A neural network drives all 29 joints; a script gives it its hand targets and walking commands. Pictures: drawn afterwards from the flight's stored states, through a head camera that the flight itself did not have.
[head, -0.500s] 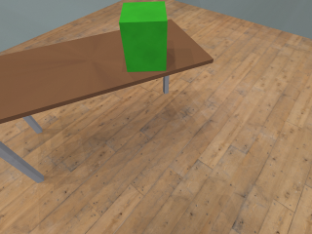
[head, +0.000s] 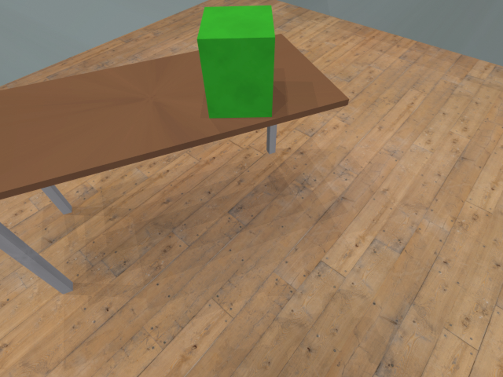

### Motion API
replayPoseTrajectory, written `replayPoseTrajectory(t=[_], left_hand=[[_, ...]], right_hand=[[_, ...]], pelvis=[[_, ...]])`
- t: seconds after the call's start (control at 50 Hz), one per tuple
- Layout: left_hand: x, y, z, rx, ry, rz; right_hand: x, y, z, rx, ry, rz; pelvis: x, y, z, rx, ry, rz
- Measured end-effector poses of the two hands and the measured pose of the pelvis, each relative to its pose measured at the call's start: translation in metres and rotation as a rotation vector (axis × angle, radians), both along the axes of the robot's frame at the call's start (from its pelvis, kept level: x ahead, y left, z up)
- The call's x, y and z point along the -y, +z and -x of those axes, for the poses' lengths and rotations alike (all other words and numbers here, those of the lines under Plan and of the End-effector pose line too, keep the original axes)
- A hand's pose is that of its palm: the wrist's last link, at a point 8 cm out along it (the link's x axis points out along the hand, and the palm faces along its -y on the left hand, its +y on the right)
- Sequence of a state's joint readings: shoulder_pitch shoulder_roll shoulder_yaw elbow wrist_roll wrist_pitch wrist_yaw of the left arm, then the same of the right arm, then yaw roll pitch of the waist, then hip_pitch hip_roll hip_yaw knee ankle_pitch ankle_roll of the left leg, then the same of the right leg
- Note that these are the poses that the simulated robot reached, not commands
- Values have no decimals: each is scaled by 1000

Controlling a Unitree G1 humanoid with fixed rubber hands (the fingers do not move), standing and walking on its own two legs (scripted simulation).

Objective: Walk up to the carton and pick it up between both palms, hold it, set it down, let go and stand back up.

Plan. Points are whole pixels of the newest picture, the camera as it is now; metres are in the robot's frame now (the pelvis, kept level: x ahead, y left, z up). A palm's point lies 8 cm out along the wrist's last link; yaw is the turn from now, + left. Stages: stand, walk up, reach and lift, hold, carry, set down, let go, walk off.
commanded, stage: stand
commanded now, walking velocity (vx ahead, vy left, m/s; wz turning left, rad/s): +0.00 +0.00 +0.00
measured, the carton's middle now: (239, 63) +0.95 +0.06 -0.01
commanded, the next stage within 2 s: walk up in 0.56 s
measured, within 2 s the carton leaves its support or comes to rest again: neither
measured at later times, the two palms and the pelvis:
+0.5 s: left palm out of the picture +0.04 +0.31 -0.12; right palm out of the picture +0.04 -0.29 -0.12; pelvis -0.01 +0.00 +0.00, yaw +0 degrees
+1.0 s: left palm out of the picture +0.02 +0.29 -0.12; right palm out of the picture +0.05 -0.32 -0.12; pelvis +0.01 -0.03 -0.02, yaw +5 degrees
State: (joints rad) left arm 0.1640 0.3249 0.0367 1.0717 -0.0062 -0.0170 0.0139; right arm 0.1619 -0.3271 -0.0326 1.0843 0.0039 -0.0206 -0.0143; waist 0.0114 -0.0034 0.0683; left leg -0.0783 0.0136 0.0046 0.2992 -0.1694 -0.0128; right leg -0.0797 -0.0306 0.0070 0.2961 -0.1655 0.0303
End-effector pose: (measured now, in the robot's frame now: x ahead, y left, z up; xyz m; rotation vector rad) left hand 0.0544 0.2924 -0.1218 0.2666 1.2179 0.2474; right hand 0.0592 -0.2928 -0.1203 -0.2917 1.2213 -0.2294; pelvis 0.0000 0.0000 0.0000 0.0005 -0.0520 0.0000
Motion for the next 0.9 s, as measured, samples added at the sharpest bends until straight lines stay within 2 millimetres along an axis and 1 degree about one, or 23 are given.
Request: replayPoseTrajectory(t=[0.1,0.18,0.32,0.38,0.46,0.56,0.62,0.78,0.84,0.9], left_hand=[[1,-3,3,-8,1,5],[0,-3,4,-14,1,4],[-8,2,3,14,5,-15],[-12,3,7,14,14,-25],[-16,3,15,-8,17,-29],[-12,2,20,-10,21,-19],[-10,1,24,-12,17,-16],[-1,-3,47,-76,26,3],[0,-2,46,-47,28,11],[-1,0,40,-2,21,-7]], right_hand=[[1,3,-6,25,-1,6],[3,5,-5,33,-10,13],[7,5,3,27,-15,24],[8,5,8,22,-15,28],[2,2,14,5,-17,13],[-6,-1,17,3,-9,-7],[-8,-2,17,8,-10,-15],[-8,-5,29,-30,-14,-24],[-6,-3,34,-50,12,-27],[2,-1,33,-54,39,-12]], pelvis=[[0,0,-1,3,1,2],[-1,0,0,5,1,2],[-3,0,2,9,3,-1],[-4,0,5,14,0,-2],[-4,0,8,15,0,-4],[-4,0,11,18,4,-2],[-4,0,13,18,3,-3],[-2,0,13,7,11,0],[1,0,10,-4,38,0],[9,-4,4,-17,58,-1]])
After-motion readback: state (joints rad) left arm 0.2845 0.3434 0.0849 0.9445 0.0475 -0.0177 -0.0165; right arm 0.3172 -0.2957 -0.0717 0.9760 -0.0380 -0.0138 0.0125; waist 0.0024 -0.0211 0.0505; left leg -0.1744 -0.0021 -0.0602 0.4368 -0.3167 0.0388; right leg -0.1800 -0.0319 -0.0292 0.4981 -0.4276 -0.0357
